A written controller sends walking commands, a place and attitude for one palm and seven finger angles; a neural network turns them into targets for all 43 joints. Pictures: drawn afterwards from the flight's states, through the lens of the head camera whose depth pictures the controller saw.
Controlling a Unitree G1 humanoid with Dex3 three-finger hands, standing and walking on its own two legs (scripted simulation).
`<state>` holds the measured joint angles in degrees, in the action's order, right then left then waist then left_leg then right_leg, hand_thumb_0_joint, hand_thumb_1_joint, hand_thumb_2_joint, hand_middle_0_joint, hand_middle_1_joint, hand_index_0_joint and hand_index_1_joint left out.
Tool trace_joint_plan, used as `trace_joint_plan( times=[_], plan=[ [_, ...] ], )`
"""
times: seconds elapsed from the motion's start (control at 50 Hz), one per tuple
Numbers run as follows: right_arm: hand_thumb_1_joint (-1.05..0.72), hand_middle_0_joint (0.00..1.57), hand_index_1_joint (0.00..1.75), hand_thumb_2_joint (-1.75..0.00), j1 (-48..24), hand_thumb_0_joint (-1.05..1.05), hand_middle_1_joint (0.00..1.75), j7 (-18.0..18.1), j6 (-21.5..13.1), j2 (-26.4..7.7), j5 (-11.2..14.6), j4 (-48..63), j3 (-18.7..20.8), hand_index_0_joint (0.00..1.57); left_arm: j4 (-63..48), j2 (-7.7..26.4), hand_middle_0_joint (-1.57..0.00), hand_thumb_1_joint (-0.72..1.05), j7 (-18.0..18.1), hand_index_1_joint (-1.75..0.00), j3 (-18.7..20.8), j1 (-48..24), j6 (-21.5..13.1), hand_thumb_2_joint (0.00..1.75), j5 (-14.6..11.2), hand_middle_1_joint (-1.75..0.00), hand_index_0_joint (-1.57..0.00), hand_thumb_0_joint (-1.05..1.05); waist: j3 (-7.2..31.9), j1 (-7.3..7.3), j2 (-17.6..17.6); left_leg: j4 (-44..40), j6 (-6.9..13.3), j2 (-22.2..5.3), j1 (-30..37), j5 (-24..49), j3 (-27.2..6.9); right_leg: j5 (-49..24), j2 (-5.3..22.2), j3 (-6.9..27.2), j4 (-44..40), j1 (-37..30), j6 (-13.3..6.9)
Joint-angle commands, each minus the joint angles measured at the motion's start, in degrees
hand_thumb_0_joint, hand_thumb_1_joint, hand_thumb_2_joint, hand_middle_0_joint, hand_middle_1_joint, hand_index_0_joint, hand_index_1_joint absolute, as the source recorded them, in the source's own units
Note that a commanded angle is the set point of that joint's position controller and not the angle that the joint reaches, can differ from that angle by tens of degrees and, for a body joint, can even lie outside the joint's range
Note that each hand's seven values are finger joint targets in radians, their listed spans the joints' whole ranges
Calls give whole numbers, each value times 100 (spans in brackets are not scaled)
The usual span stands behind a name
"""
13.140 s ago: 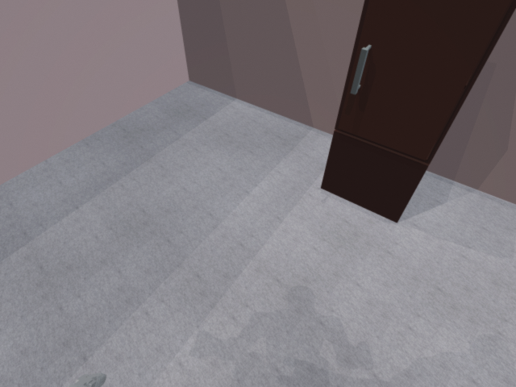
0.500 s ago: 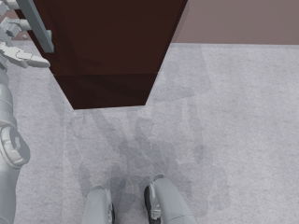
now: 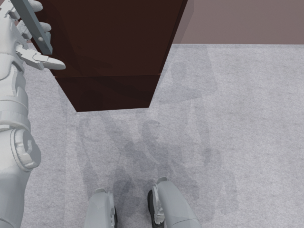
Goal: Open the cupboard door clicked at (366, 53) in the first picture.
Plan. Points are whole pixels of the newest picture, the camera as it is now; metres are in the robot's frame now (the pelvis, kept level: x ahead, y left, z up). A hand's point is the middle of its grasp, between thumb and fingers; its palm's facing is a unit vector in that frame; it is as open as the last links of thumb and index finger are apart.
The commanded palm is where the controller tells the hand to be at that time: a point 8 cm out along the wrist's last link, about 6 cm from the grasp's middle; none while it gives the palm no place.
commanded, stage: slide the fingers in behind the handle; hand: left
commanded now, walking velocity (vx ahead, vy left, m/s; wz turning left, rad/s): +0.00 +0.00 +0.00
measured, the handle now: (34, 18) +0.61 +0.21 +0.06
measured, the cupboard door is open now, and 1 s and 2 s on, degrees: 0 0 22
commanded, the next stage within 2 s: close the thumb around the handle in 0.48 s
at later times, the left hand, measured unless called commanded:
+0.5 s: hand (44, 39) +0.55 +0.18 +0.06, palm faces -0.02 -1.00 -0.03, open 14.0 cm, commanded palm +0.54 +0.21 +0.06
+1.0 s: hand (45, 38) +0.56 +0.18 +0.06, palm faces +0.00 -1.00 -0.03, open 9.2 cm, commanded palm +0.54 +0.21 +0.06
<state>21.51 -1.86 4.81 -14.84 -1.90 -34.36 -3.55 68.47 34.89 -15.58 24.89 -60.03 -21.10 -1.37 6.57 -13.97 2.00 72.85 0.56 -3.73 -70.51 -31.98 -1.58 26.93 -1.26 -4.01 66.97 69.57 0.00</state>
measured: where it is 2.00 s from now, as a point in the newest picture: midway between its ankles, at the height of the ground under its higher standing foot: (134, 225)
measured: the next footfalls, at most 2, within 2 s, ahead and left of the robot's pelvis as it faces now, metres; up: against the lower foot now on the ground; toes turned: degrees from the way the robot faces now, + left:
none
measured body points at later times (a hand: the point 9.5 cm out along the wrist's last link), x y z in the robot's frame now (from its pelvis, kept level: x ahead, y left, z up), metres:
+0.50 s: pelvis +0.00 +0.00 +0.00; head +0.18 +0.03 +0.41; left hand +0.55 +0.24 +0.07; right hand -0.02 -0.26 -0.10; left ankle +0.01 +0.11 -0.62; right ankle +0.03 -0.13 -0.62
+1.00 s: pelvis +0.00 +0.00 +0.00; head +0.18 +0.03 +0.41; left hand +0.55 +0.24 +0.07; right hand -0.02 -0.26 -0.10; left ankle +0.01 +0.11 -0.62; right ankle +0.03 -0.13 -0.62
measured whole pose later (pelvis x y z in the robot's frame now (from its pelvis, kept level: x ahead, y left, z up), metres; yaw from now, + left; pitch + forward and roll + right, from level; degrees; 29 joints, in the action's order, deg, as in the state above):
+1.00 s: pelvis +0.00 +0.00 +0.00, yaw +0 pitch +29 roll -4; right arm 22.3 -2.2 4.7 -14.7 -2.4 -35.1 -3.3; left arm 69.3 33.3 -13.1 23.7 -60.7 -22.2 -1.2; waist 6.7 -13.7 2.3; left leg 72.8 0.7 -3.4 -70.5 -31.9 -1.3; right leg 27.0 -1.0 -3.6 67.3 69.8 0.1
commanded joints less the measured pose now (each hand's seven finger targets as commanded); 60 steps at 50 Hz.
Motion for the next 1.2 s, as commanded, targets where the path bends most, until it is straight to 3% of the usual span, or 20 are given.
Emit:
trace_joint_plan(
  times=[0.0, 0.06, 0.12, 0.22, 0.28, 0.34, 0.44, 0.5, 0.56, 0.62, 0.74, 0.82, 0.86, 0.9, 0.96, 1.02, 1.06, 1.1, 1.14, 1.18],
  plan=[
    [-90, 20, 30, -90, 1266, 0, 30, 65, -65, -1083, -40, 103, 405, 20, -1178, 1157, -30, -50, 104, -120, -1, -2487, -439, 30, -102, -120, -30, 0, 3267, -84, 1103, -662, 130, 170, 2470, 2742, -221, -1936, -177, 167, -653, -1598, -103],
    [-90, 20, 30, -90, 1280, 0, 30, 50, -69, -1082, -53, 69, 405, 20, -1098, 981, -30, -50, 157, -120, -132, -2624, -462, 30, -89, -120, -30, 0, 3190, -134, 1182, -671, 112, 162, 2572, 2728, -271, -1825, -171, 137, -630, -1384, -113],
    [-90, 20, 30, -90, 1281, 0, 30, 72, -69, -1107, -43, 130, 385, 20, -938, 1422, -30, -50, 241, -120, 218, -2481, -415, 30, -65, -120, -30, 0, 3200, -50, 877, -654, 161, 196, 2091, 2471, -166, -1856, -172, 222, -651, -1805, -90],
    [-90, 20, 30, -90, 1245, 0, 30, 78, -89, -1089, -35, 152, 356, 20, -1002, 1455, -30, -50, 176, -120, 98, -2646, -465, 30, 12, -120, -30, 0, 3146, -86, 996, -634, 177, 198, 1953, 2298, -133, -1772, -168, 268, -652, -1818, -90],
    [-90, 20, 30, -90, 1287, 0, 30, 98, -106, -1113, -42, 120, 383, 20, -1204, 1542, -30, -50, 112, -120, 192, -2818, -537, 30, -61, -120, -30, 0, 3556, -90, 1106, -604, 158, 182, 2261, 2575, -207, -1943, -173, 244, -577, -1806, -100],
    [-90, 20, 30, -90, 1307, 0, 30, 74, -119, -1102, -46, 93, 409, 20, -1249, 1278, -30, -50, 54, -120, 69, -2649, -553, 30, -133, -120, -30, 0, 3650, -59, 1325, -613, 124, 170, 2662, 2872, -263, -2006, -180, 180, -553, -1573, -128],
    [-90, 20, 30, -90, 1321, 0, 30, 72, -75, -1127, -27, 71, 411, 20, -1007, 1234, -30, -50, 125, -120, 91, -2433, -387, 30, -122, -120, -30, 0, 3248, -73, 988, -680, 144, 161, 2464, 2635, -245, -1835, -182, 157, -652, -1531, -107],
    [-90, 20, 30, -90, 1300, 0, 30, 81, -82, -1121, -37, 51, 394, 20, -1008, 1194, -30, -50, 212, -120, 7, -2710, -372, 30, -82, -120, -30, 0, 3011, -138, 1019, -713, 139, 159, 2371, 2436, -254, -1612, -169, 151, -698, -1378, -88],
    [-90, 20, 30, -90, 1322, 0, 30, 76, -94, -1119, -60, 70, 398, 20, -1069, 1230, -30, -50, 267, -120, 33, -2635, -509, 30, -26, -120, -30, 0, 3238, -74, 1138, -724, 103, 163, 2611, 2668, -307, -1670, -170, 127, -624, -1341, -122],
    [-90, 20, 30, -90, 1288, 0, 30, 54, -112, -1107, -71, 45, 408, 20, -1031, 940, -31, -33, 267, -122, -183, -2674, -566, 37, -25, -122, -31, 0, 3132, -150, 1154, -716, 97, 154, 2644, 2629, -321, -1600, -164, 110, -634, -1195, -116],
    [-90, 20, 30, -90, 1332, 0, 30, 70, -97, -1134, -81, 39, 413, 20, -1097, 1196, -34, 0, 243, -125, -7, -2785, -585, 52, -33, -125, -34, 0, 3320, -114, 1143, -685, 116, 169, 2606, 2684, -309, -1752, -164, 144, -597, -1394, -126],
    [-90, 20, 30, -90, 1312, 0, 30, 55, -69, -1119, -74, 58, 425, 20, -1170, 1102, -35, 23, 227, -128, -39, -2604, -555, 61, -47, -128, -35, 0, 3442, -47, 1201, -705, 86, 166, 2739, 2845, -300, -1858, -165, 133, -612, -1453, -118],
    [-90, 20, 30, -90, 1310, 0, 30, 48, -63, -1113, -65, 30, 420, 20, -1085, 927, -36, 34, 213, -129, -172, -2611, -534, 66, -68, -129, -36, 0, 3307, -107, 1180, -700, 80, 146, 2802, 2868, -332, -1802, -167, 99, -613, -1266, -120],
    [-90, 20, 30, -90, 1331, 0, 30, 67, -57, -1124, -67, 20, 421, 20, -1102, 1027, -37, 45, 248, -130, -104, -2738, -510, 71, -72, -130, -37, 0, 3219, -155, 1040, -708, 107, 149, 2652, 2727, -327, -1764, -171, 114, -638, -1338, -98],
    [-90, 20, 30, -90, 1327, 0, 30, 54, -69, -1118, -71, 47, 436, 20, -1190, 1139, -38, 62, 247, -132, 33, -2560, -557, 78, -86, -132, -38, 0, 3517, -45, 1168, -679, 100, 179, 2716, 2878, -268, -1974, -170, 154, -623, -1554, -114],
    [-90, 20, 30, -90, 1291, 0, 30, 56, -67, -1100, -48, 71, 407, 20, -1038, 1136, -39, 79, 221, -134, 12, -2484, -509, 85, -96, -134, -39, 0, 3142, -80, 926, -726, 135, 190, 2348, 2586, -216, -1878, -183, 172, -688, -1685, -92],
    [-90, 20, 30, -90, 1288, 0, 30, 63, -69, -1104, -51, 75, 418, 20, -1211, 1228, -40, 90, 195, -135, 62, -2564, -579, 90, -93, -135, -40, 0, 3385, -36, 1100, -704, 120, 196, 2522, 2735, -220, -1990, -177, 189, -650, -1709, -109],
    [-90, 20, 30, -90, 1272, 0, 30, 67, -71, -1105, -49, 89, 413, 20, -1183, 1326, -40, 90, 182, -135, 159, -2365, -596, 90, -94, -135, -40, 0, 3400, 45, 1142, -705, 101, 187, 2559, 2835, -225, -2033, -170, 176, -627, -1718, -118],
    [-90, 20, 30, -90, 1278, 0, 30, 64, -71, -1087, -51, 65, 410, 20, -1103, 1113, -40, 90, 171, -135, 25, -2449, -601, 90, -138, -135, -40, 0, 3192, -72, 1027, -696, 128, 180, 2542, 2804, -244, -1996, -189, 160, -639, -1590, -115],
    [-90, 20, 30, -90, 1269, 0, 30, 69, -67, -1109, -38, 84, 417, 20, -1125, 1244, -40, 90, 150, -135, 107, -2416, -583, 90, -144, -135, -40, 0, 3233, -32, 1022, -701, 122, 184, 2456, 2728, -214, -1995, -184, 185, -657, -1702, -100]
  ],
)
